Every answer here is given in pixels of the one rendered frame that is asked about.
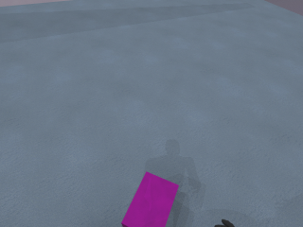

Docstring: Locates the carton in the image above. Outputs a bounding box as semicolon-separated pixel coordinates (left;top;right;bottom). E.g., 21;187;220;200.
121;172;179;227

